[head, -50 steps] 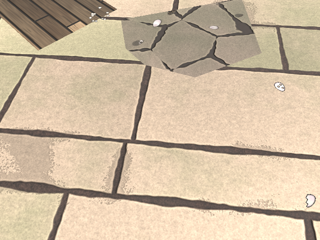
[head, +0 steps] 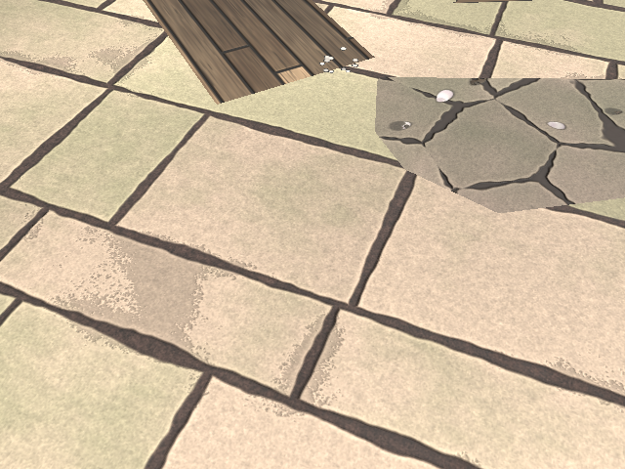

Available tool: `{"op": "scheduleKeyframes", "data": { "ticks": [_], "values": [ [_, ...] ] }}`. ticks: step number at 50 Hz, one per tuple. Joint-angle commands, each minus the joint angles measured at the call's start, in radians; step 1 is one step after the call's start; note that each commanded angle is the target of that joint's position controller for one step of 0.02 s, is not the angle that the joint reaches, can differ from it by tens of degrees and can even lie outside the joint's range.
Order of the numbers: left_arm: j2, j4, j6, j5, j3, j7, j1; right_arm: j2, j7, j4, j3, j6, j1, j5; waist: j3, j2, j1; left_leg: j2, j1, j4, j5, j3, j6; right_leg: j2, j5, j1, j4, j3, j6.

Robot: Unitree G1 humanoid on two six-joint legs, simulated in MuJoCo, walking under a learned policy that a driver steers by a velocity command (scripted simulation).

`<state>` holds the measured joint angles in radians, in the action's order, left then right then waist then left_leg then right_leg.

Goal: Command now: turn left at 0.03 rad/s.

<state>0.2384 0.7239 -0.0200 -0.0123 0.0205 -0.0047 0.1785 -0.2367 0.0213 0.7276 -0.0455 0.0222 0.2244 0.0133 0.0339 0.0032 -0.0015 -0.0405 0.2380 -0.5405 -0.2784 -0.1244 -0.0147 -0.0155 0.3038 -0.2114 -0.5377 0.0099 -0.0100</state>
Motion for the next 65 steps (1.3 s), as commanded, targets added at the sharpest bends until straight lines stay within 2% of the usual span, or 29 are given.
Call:
{"op": "scheduleKeyframes", "data": {
  "ticks": [1, 5, 9, 11, 13, 14, 15, 16, 17, 19, 21, 26, 31, 33, 35, 36, 37, 38, 39, 40, 41, 42, 46, 52, 57, 61, 63, 64, 65],
  "values": [
    [0.102, -0.06, -0.016, 0.002, 0.026, 0.002, -0.017, -0.111, 0.009, -0.06, -0.028, -0.013, -0.013, -0.001, -0.053, -0.018, 0.003, 0.062, -0.031, 0.074, 0.2, -0.062, 0.024, 0.061, -0.144, -0.008, 0.089, 0.062, -0.021],
    [0.138, -0.037, -0.008, 0.015, 0.037, 0.014, 0.022, -0.106, 0.015, -0.05, -0.029, -0.016, 0.011, -0.011, 0.018, 0.055, 0.009, -0.005, 0.09, 0.01, -0.262, 0.018, 0.046, 0.078, 0.356, -0.054, 0.16, 0.134, -0.087],
    [0.205, -0.003, -0.025, 0.029, 0.056, 0.026, 0.111, -0.075, -0.004, -0.088, -0.021, -0.084, -0.062, -0.037, 0.124, 0.157, 0.035, 0.037, 0.26, -0.18, -0.153, 0.098, 0.051, 0.325, 0.496, -0.03, 0.339, 0.484, -0.239],
    [0.2, -0.012, -0.024, 0.033, 0.053, 0.022, 0.068, -0.07, -0.02, -0.073, -0.022, -0.105, -0.02, -0.039, 0.098, 0.153, 0.0, 0.044, 0.15, -0.067, -0.156, 0.119, 0.079, 0.29, 0.373, -0.055, 0.316, 0.393, -0.208],
    [0.163, -0.032, -0.019, 0.038, 0.042, 0.015, -0.001, -0.092, -0.03, -0.004, -0.039, -0.112, 0.128, -0.031, 0.033, 0.117, -0.073, 0.02, -0.184, 0.059, 0.013, 0.114, 0.089, 0.172, 0.207, -0.213, 0.199, 0.216, -0.127],
    [0.099, -0.059, -0.029, 0.032, 0.022, 0.014, -0.045, -0.157, -0.026, 0.018, -0.059, -0.115, 0.233, -0.026, 0.005, -0.03, -0.111, 0.144, -0.289, 0.166, -0.113, -0.109, 0.143, 0.066, 0.106, -0.321, -0.038, 0.078, -0.058],
    [0.093, -0.102, -0.051, 0.036, 0.02, 0.018, -0.058, -0.259, -0.036, 0.027, -0.086, -0.117, 0.315, -0.027, -0.021, -0.281, -0.126, 0.338, -0.392, 0.306, -0.185, -0.481, 0.273, -0.033, 0.131, -0.482, -0.339, -0.026, -0.004],
    [0.152, -0.103, -0.065, 0.049, 0.039, 0.019, -0.057, -0.204, -0.037, 0.02, -0.067, -0.124, 0.309, -0.018, 0.002, -0.227, -0.118, 0.4, -0.413, 0.333, -0.148, -0.588, 0.336, -0.01, 0.271, -0.611, -0.537, 0.06, -0.006],
    [0.16, -0.089, -0.074, 0.061, 0.044, 0.01, -0.022, -0.161, -0.033, 0.012, -0.052, -0.129, 0.274, -0.015, 0.028, -0.152, -0.084, 0.383, -0.427, 0.312, -0.108, -0.499, 0.32, 0.032, 0.215, -0.674, -0.624, 0.089, -0.03],
    [0.138, -0.076, -0.083, 0.046, 0.04, -0.004, -0.029, -0.139, -0.031, 0.001, -0.042, -0.123, 0.227, -0.014, 0.032, -0.066, -0.064, 0.331, -0.421, 0.33, -0.003, -0.34, 0.265, 0.089, 0.058, -0.712, -0.607, 0.071, -0.054],
    [0.117, -0.078, -0.08, 0.036, 0.038, -0.025, -0.05, -0.104, -0.031, 0.003, -0.025, -0.109, 0.213, -0.011, 0.031, -0.086, -0.05, 0.276, -0.356, 0.362, 0.179, -0.202, 0.227, 0.112, -0.031, -0.642, -0.525, 0.037, -0.04],
    [0.053, -0.123, -0.08, 0.028, 0.008, -0.048, -0.19, -0.163, -0.008, 0.021, -0.031, -0.094, 0.23, -0.023, 0.06, -0.085, -0.08, 0.21, -0.199, 0.41, 0.292, -0.016, 0.207, 0.074, -0.243, -0.475, -0.177, -0.042, 0.021],
    [0.114, -0.15, -0.083, 0.039, 0.024, -0.052, -0.24, -0.2, -0.007, 0.058, -0.042, -0.096, 0.245, -0.039, 0.086, -0.108, -0.055, 0.276, -0.219, 0.405, 0.325, -0.004, 0.182, 0.049, -0.313, -0.357, -0.02, -0.019, -0.022],
    [0.148, -0.14, -0.082, 0.034, 0.04, -0.048, -0.18, -0.217, -0.007, 0.061, -0.048, -0.089, 0.225, -0.034, 0.028, -0.117, -0.006, 0.28, -0.277, 0.299, 0.588, 0.02, 0.155, 0.019, -0.266, -0.259, -0.006, -0.038, -0.06],
    [0.206, -0.068, -0.071, 0.033, 0.077, -0.028, 0.083, -0.209, -0.002, 0.055, -0.043, -0.076, 0.213, -0.023, -0.151, -0.106, 0.128, 0.211, -0.192, -0.035, 0.802, 0.083, 0.107, -0.013, -0.253, 0.106, -0.011, -0.067, -0.112],
    [0.281, -0.038, -0.062, 0.023, 0.093, -0.014, 0.255, -0.152, 0.002, 0.029, -0.021, -0.075, 0.238, 0.004, -0.301, 0.049, 0.171, 0.146, 0.036, -0.377, 0.443, 0.113, 0.073, 0.2, -0.214, 0.411, -0.033, 0.188, -0.173],
    [0.326, -0.019, -0.066, 0.01, 0.094, -0.03, 0.276, -0.016, -0.009, 0.03, 0.014, -0.093, 0.398, -0.022, -0.452, 0.348, 0.068, -0.036, 0.34, -0.695, -0.285, 0.032, 0.026, 0.4, 0.143, 0.634, 0.176, 0.725, -0.322],
    [0.219, -0.027, -0.069, 0.023, 0.071, -0.029, 0.226, -0.14, -0.015, 0.042, -0.011, -0.109, 0.3, -0.049, -0.333, 0.218, 0.103, 0.017, 0.455, -0.796, -0.271, -0.04, 0.038, 0.372, 0.287, 0.542, 0.281, 0.768, -0.279],
    [0.185, -0.031, -0.071, 0.027, 0.06, -0.025, 0.152, -0.187, -0.019, 0.007, -0.026, -0.118, 0.177, -0.066, -0.173, 0.136, 0.093, 0.067, 0.506, -0.789, -0.173, 0.0, 0.05, 0.348, 0.223, 0.395, 0.287, 0.603, -0.241],
    [0.179, -0.036, -0.072, 0.019, 0.057, -0.025, 0.092, -0.177, -0.013, -0.005, -0.021, -0.124, 0.121, -0.054, -0.107, 0.03, 0.061, 0.116, 0.464, -0.743, -0.08, 0.024, 0.053, 0.313, 0.071, 0.251, 0.297, 0.488, -0.225],
    [0.162, -0.037, -0.075, 0.006, 0.054, -0.029, 0.055, -0.166, -0.01, -0.006, -0.024, -0.124, 0.102, -0.034, -0.066, 0.014, 0.03, 0.147, 0.425, -0.693, -0.024, 0.029, 0.051, 0.272, -0.047, 0.145, 0.316, 0.398, -0.221],
    [0.149, -0.036, -0.081, -0.006, 0.05, -0.029, 0.037, -0.153, -0.012, -0.001, -0.025, -0.116, 0.129, -0.031, -0.074, 0.057, -0.003, 0.173, 0.365, -0.67, 0.013, 0.018, 0.049, 0.25, -0.104, 0.083, 0.341, 0.348, -0.224],
    [0.15, 0.002, -0.103, 0.013, 0.053, -0.029, 0.049, -0.119, -0.006, -0.003, -0.018, -0.084, 0.103, -0.02, -0.022, 0.05, -0.025, 0.196, 0.381, -0.55, 0.08, 0.041, 0.017, 0.222, -0.205, -0.007, 0.422, 0.217, -0.25],
    [0.192, 0.05, -0.084, 0.024, 0.058, -0.007, 0.144, -0.088, -0.021, -0.062, -0.002, -0.109, -0.122, -0.015, 0.029, 0.026, 0.052, 0.164, 0.415, -0.164, 0.39, 0.089, 0.0, 0.174, -0.305, 0.052, 0.437, 0.085, -0.203],
    [0.206, 0.106, -0.057, 0.031, 0.058, -0.003, 0.248, -0.087, -0.053, -0.119, 0.005, -0.124, -0.273, -0.029, 0.055, 0.028, 0.105, 0.124, 0.44, -0.008, 0.38, 0.108, 0.02, 0.227, -0.341, 0.212, 0.38, 0.091, -0.197],
    [0.232, 0.121, -0.033, 0.031, 0.066, 0.008, 0.241, -0.125, -0.07, -0.129, -0.007, -0.131, -0.24, -0.028, 0.006, 0.07, 0.05, 0.076, 0.342, 0.052, 0.219, 0.129, 0.073, 0.264, -0.607, 0.328, 0.251, 0.099, -0.164],
    [0.222, 0.112, -0.025, 0.026, 0.058, 0.012, 0.213, -0.201, -0.057, -0.065, -0.046, -0.132, 0.001, -0.023, -0.159, 0.068, -0.081, 0.05, -0.045, 0.081, 0.25, 0.152, 0.134, 0.191, -0.818, 0.233, -0.039, 0.049, -0.119],
    [0.17, 0.079, -0.031, 0.001, 0.034, 0.013, 0.211, -0.278, -0.042, -0.033, -0.067, -0.127, 0.198, -0.008, -0.328, -0.044, -0.149, 0.254, -0.386, 0.029, 0.293, -0.069, 0.201, 0.125, -0.507, -0.002, -0.357, 0.019, -0.085],
    [0.046, 0.078, -0.051, 0.017, 0.001, 0.002, 0.355, -0.311, -0.047, -0.014, -0.073, -0.122, 0.218, -0.007, -0.45, -0.299, -0.068, 0.464, -0.688, 0.128, 0.072, -0.522, 0.341, -0.049, 0.246, -0.392, -0.664, 0.044, -0.032]
  ]
}}
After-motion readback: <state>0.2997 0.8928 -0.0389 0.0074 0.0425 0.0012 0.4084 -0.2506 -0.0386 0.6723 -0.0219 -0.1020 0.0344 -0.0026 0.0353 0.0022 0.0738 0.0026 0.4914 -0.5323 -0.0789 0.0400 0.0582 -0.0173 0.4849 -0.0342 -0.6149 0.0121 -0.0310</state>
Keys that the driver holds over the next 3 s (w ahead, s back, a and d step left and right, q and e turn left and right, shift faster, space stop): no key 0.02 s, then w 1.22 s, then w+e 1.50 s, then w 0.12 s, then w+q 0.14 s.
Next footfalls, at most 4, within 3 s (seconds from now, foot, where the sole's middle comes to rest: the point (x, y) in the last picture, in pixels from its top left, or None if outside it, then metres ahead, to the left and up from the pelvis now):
0.70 right None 0.42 -0.12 -0.77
1.26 left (280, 374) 0.73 0.10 -0.77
1.82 right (389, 285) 0.99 -0.17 -0.77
2.30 left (358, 195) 1.33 -0.11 -0.77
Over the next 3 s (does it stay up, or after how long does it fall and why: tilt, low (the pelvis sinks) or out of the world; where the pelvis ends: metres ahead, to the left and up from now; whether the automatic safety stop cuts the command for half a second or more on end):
stays up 1.36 -0.40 0.01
